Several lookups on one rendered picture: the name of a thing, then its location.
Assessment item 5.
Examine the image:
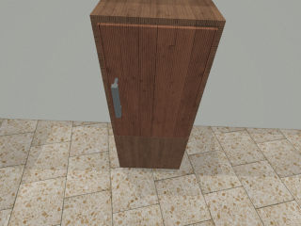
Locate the handle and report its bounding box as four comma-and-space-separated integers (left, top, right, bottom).
111, 77, 121, 118

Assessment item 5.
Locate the cupboard door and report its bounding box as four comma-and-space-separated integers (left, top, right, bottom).
96, 23, 218, 138

